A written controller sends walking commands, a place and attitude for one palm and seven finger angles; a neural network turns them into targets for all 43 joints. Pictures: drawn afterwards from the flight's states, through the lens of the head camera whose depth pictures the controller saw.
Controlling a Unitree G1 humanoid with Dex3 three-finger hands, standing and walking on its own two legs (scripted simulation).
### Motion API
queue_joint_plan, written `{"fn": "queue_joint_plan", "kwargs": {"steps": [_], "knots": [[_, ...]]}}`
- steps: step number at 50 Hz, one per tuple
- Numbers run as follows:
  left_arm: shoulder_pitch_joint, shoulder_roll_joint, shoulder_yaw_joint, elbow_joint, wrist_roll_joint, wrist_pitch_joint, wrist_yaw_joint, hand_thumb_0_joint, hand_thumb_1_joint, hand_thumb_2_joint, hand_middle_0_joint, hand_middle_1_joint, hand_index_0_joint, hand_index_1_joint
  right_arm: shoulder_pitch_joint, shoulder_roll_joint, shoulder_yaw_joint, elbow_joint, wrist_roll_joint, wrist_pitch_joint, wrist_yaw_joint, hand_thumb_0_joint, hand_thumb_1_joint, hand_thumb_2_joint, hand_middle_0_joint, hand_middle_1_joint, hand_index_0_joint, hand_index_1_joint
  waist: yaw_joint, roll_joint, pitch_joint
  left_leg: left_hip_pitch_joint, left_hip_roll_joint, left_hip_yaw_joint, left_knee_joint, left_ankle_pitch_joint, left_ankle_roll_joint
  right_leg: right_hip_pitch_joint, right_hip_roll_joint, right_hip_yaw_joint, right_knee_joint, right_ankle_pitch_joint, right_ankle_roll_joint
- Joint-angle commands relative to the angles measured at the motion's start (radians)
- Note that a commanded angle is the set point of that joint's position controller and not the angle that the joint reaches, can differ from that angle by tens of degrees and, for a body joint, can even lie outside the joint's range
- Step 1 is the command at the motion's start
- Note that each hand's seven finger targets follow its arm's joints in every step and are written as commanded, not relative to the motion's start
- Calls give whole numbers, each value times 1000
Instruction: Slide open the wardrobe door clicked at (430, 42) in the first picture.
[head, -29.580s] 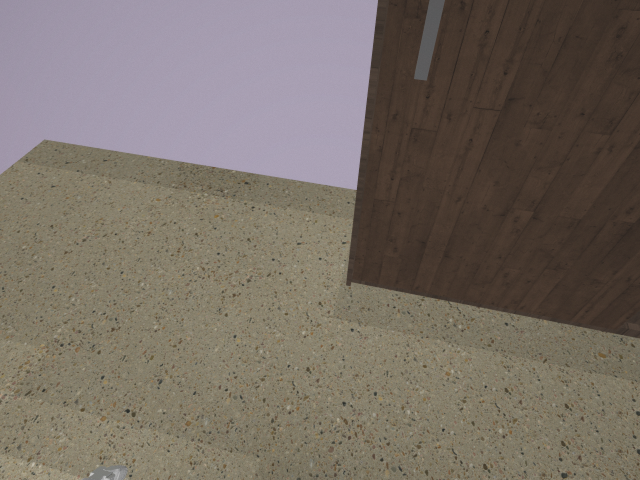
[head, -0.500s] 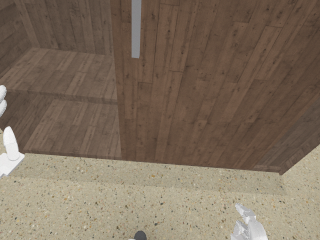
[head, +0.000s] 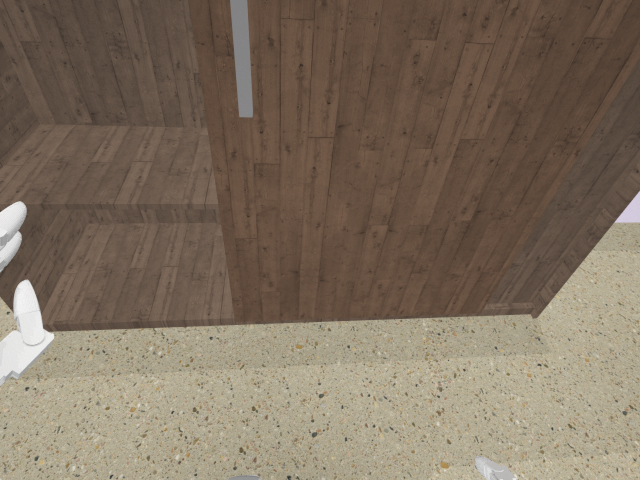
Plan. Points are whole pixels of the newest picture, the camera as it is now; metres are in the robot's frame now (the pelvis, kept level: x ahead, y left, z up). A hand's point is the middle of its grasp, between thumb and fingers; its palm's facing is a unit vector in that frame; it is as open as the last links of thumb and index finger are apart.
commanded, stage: stop stepping back and stand still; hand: left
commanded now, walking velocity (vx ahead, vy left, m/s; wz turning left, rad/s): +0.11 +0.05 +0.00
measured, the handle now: (241, 32) +0.78 +0.20 +0.25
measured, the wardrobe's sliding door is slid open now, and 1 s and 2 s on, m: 0.67 0.67 0.67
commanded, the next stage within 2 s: let the arm hang, fingers relaxed in 0.80 s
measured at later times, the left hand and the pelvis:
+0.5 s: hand (5, 318) +0.22 +0.32 +0.15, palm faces +0.49 -0.77 -0.40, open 7.4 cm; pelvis +0.03 +0.04 +0.00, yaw +3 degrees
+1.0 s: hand (62, 358) +0.24 +0.32 +0.03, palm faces +0.24 -0.85 -0.46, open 7.4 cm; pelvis +0.03 +0.06 -0.01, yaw +4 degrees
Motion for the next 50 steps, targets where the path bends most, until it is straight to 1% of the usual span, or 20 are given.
{"fn": "queue_joint_plan", "kwargs": {"steps": [1, 3, 5, 6, 8, 9, 10, 11, 14, 17, 18, 21, 23, 25, 39, 44, 45, 46, 48, 50], "knots": [[-167, 148, 108, -44, 1, -57, 37, 0, 900, 900, -200, -300, -200, -300, -151, -131, -54, -152, 15, -61, -27, 0, -900, -900, 200, 300, 200, 300, -10, -34, 79, 1, 73, 3, -85, 19, 13, -142, -298, 237, -265, -353, -83], [-174, 138, 87, -51, 6, -57, 39, 0, 900, 900, -200, -300, -200, -300, -158, -128, -51, -156, 12, -72, -39, 0, -900, -900, 200, 300, 200, 300, 6, -41, 82, 130, 56, 42, -219, 28, 26, -187, -285, 229, -244, -367, -77], [-196, 143, 83, -117, 3, -66, 40, 0, 900, 900, -200, -300, -200, -300, -141, -132, -50, -156, 8, -86, -43, 0, -900, -900, 200, 300, 200, 300, 1, 23, 55, 258, 34, 65, -382, 63, 34, -176, -231, 167, -167, -321, -39], [-210, 146, 81, -151, -4, -70, 36, 0, 900, 900, -200, -300, -200, -300, -143, -145, -58, -165, 15, -96, -48, 0, -900, -900, 200, 300, 200, 300, -4, 73, 57, 311, 71, 3, -462, 41, 49, -197, -198, 140, -90, -276, -3], [-199, 155, 104, -202, -1, -79, 36, 0, 900, 900, -200, -300, -200, -300, -154, -179, -67, -187, 18, -99, -44, 0, -900, -900, 200, 300, 200, 300, 13, 224, 27, 299, 211, -225, -558, 122, 108, -176, -68, 42, 97, -122, 77], [-184, 168, 121, -196, -4, -92, 30, 0, 900, 900, -200, -300, -200, -300, -156, -159, -60, -175, 24, -102, -37, 0, -900, -900, 200, 300, 200, 300, 10, 256, 4, 238, 236, -266, -627, -52, 107, -124, -51, 28, 104, -189, 92], [-136, 151, 124, -141, 2, -85, 25, 0, 900, 900, -200, -300, -200, -300, -151, -157, -57, -169, 20, -101, -35, 0, -900, -900, 200, 300, 200, 300, 0, 278, 56, 102, 236, -269, -697, -255, 104, -56, -39, 19, 122, -210, 92], [-159, 158, 133, -158, 9, -83, 21, 0, 900, 900, -200, -300, -200, -300, -157, -155, -56, -176, 17, -104, -36, 0, -900, -900, 200, 300, 200, 300, 8, 320, 90, 20, 227, -252, -734, -329, 107, -11, -37, 13, 134, -185, 93], [-135, 142, 124, -140, 10, -86, 22, 0, 900, 900, -200, -300, -200, -300, -146, -136, -52, -179, 20, -111, -22, 0, -900, -900, 200, 300, 200, 300, 10, 188, 50, 51, 152, -137, -636, -195, 68, 40, -44, 20, -10, -129, 77], [-108, 127, 109, -120, -7, -80, 18, 0, 900, 900, -200, -300, -200, -300, -132, -123, -53, -171, 22, -110, -12, 0, -900, -900, 200, 300, 200, 300, -2, -7, -12, 208, 60, -25, -385, 70, 33, -63, -164, 205, -142, -56, 28], [-127, 124, 101, -119, -11, -77, 20, 0, 900, 900, -200, -300, -200, -300, -131, -123, -51, -164, 22, -109, -10, 0, -900, -900, 200, 300, 200, 300, -6, -19, -29, 236, 62, -26, -356, 145, 31, -68, -188, 219, -135, 23, 20], [-172, 123, 90, -114, -11, -67, 19, 0, 900, 900, -200, -300, -200, -300, -146, -132, -50, -166, 23, -109, -17, 0, -900, -900, 200, 300, 200, 300, -3, 82, -52, 315, 87, -45, -422, 292, 34, -63, -143, 140, -64, 172, 52], [-172, 130, 92, -120, -10, -66, 16, 0, 900, 900, -200, -300, -200, -300, -154, -126, -39, -177, 24, -101, -21, 0, -900, -900, 200, 300, 200, 300, 5, 132, -60, 316, 119, -79, -490, 359, 46, -34, -91, 71, -27, 161, 85], [-165, 137, 102, -140, -10, -68, 15, 0, 900, 900, -200, -300, -200, -300, -159, -123, -36, -187, 26, -96, -21, 0, -900, -900, 200, 300, 200, 300, 12, 141, -77, 313, 129, -89, -511, 383, 53, 1, -73, 49, -23, 164, 94], [-41, 138, 121, -149, -25, -65, 21, 0, 900, 900, -200, -300, -200, -300, -154, -130, -46, -221, 29, -75, -23, 0, -900, -900, 200, 300, 200, 300, 10, 149, -121, 314, 104, -50, -495, 456, 33, 54, -81, 54, -55, 265, 90], [-57, 134, 109, -143, -26, -62, 21, 0, 900, 900, -200, -300, -200, -300, -160, -135, -49, -221, 31, -72, -27, 0, -900, -900, 200, 300, 200, 300, 7, 131, -101, 311, 98, -40, -492, 398, 32, 27, -91, 67, -76, 244, 90], [-124, -12, -307, 619, 35, 88, -114, 0, 900, 900, -200, -300, -200, -300, -234, -339, -87, -30, 44, -115, 64, 0, -900, -900, 200, 300, 200, 300, -26, 130, -28, 226, 132, -50, -357, 564, 41, -64, -190, 0, 50, 345, 74], [-155, -22, -294, 647, 37, 168, -134, 0, 900, 900, -200, -300, -200, -300, -167, -300, -105, -18, 40, -53, 64, 0, -900, -900, 200, 300, 200, 300, -20, 113, -86, 278, 138, -41, -377, 539, 30, -84, -181, 61, 5, 264, 71], [-217, -20, -305, 741, 40, 178, -148, 0, 900, 900, -200, -300, -200, -300, -149, -295, -81, -15, 23, -2, 63, 0, -900, -900, 200, 300, 200, 300, -1, 60, -59, 191, 165, -104, -432, 393, 70, -81, -143, 18, 42, 47, 70], [-262, -9, -323, 871, 44, 176, -152, 0, 900, 900, -200, -300, -200, -300, -168, -289, -65, 3, 11, 24, 63, 0, -900, -900, 200, 300, 200, 300, 7, -42, -26, 166, 144, -125, -449, 323, 72, -72, -143, 35, 18, 10, 62]]}}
